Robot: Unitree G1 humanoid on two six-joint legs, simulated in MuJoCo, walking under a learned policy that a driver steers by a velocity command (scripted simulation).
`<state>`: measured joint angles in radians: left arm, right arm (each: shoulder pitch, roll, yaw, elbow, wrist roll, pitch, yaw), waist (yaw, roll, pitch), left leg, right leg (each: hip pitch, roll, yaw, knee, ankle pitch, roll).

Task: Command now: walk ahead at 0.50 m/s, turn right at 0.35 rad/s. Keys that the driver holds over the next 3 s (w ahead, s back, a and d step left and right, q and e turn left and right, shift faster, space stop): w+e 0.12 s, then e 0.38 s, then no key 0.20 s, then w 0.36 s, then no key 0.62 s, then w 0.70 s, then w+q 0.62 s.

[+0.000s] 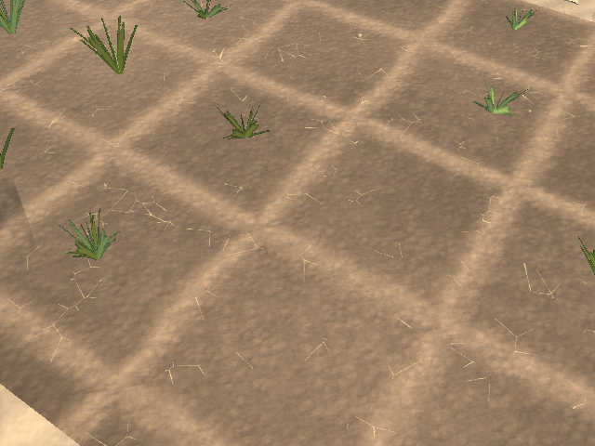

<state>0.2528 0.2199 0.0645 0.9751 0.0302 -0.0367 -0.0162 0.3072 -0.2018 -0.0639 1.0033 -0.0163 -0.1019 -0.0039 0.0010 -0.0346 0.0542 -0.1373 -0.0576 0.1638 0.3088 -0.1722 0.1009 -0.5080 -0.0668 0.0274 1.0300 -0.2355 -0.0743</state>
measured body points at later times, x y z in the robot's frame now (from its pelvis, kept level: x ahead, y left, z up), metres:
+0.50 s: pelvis +0.21 -0.05 -0.08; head +0.26 -0.07 +0.37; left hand +0.37 +0.18 -0.21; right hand +0.21 -0.30 -0.22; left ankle +0.18 +0.09 -0.65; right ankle +0.27 -0.10 -0.81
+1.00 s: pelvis +0.29 -0.01 -0.06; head +0.29 +0.01 +0.39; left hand +0.44 +0.19 -0.21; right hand +0.23 -0.26 -0.19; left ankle +0.31 +0.08 -0.81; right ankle +0.28 -0.12 -0.77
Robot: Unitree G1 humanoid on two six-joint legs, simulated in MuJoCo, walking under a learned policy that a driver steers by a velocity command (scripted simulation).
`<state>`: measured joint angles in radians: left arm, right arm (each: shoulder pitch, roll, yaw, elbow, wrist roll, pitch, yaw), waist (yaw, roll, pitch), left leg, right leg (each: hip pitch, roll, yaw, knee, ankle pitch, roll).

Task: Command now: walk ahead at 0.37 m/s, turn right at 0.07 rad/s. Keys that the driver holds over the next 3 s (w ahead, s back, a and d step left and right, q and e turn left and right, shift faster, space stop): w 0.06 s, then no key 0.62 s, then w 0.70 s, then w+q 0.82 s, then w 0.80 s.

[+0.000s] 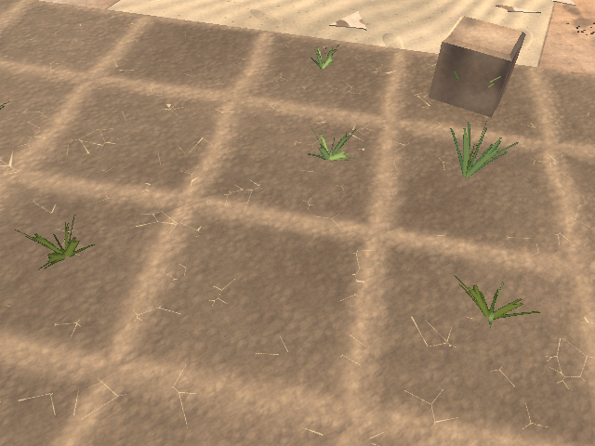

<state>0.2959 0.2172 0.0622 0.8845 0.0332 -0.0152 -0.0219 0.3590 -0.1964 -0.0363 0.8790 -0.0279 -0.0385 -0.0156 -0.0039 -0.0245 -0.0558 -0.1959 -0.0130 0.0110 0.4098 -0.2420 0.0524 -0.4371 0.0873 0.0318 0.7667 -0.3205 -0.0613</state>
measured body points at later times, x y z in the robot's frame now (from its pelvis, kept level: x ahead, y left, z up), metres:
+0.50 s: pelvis +0.12 -0.04 -0.01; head +0.15 -0.05 +0.44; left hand +0.22 +0.19 -0.14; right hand +0.12 -0.26 -0.17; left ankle +0.07 +0.09 -0.71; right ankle +0.18 -0.11 -0.75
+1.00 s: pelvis +0.22 -0.05 -0.01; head +0.22 -0.06 +0.44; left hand +0.21 +0.20 -0.15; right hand +0.19 -0.29 -0.17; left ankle +0.15 +0.08 -0.72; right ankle +0.19 -0.12 -0.75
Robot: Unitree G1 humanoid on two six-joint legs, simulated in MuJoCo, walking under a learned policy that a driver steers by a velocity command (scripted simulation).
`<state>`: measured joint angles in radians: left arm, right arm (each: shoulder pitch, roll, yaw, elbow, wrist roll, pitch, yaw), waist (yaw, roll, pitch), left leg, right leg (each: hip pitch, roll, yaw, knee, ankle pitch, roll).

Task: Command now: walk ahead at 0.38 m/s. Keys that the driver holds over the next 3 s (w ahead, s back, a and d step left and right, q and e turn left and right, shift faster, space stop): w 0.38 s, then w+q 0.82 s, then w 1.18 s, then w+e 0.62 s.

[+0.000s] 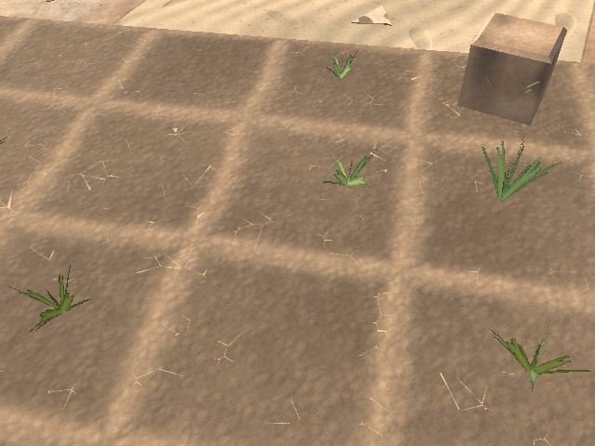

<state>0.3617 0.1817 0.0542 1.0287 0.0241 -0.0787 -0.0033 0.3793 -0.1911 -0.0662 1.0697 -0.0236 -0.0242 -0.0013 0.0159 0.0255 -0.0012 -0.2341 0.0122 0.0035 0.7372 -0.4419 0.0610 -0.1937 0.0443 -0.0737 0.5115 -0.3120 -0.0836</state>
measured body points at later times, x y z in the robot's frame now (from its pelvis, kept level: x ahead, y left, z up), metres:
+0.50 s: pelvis +0.25 +0.04 +0.00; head +0.28 +0.05 +0.44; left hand +0.24 +0.28 -0.16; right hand +0.34 -0.21 -0.14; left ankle +0.31 +0.09 -0.73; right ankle +0.12 -0.08 -0.64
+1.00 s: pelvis +0.53 +0.01 -0.01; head +0.56 +0.02 +0.44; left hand +0.68 +0.29 -0.10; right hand +0.57 -0.26 -0.15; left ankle +0.34 +0.08 -0.67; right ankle +0.63 -0.06 -0.74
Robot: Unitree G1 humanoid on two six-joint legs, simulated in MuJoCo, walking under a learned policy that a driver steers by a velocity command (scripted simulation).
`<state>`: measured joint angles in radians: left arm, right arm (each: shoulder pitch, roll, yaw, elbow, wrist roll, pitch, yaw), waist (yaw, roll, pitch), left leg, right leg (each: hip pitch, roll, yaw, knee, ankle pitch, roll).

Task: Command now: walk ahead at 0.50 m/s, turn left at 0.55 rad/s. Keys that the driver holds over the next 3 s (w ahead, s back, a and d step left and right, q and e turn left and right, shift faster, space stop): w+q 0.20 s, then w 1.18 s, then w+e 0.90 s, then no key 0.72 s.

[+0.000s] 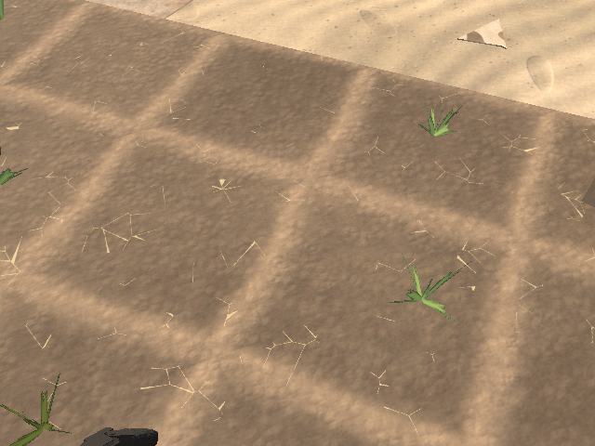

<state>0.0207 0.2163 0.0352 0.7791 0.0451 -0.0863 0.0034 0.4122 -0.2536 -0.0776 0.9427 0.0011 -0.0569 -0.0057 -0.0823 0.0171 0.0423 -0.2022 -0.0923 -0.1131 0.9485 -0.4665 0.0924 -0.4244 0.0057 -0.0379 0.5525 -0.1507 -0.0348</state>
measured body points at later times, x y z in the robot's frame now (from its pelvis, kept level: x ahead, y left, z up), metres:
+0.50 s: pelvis +0.26 +0.05 +0.00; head +0.29 +0.07 +0.45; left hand +0.15 +0.28 -0.15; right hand +0.51 -0.12 -0.10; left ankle +0.32 +0.13 -0.73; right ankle +0.10 -0.10 -0.67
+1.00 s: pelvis +0.53 +0.10 -0.01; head +0.56 +0.10 +0.44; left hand +0.67 +0.36 -0.11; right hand +0.52 -0.16 -0.15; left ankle +0.32 +0.13 -0.72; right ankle +0.67 +0.05 -0.73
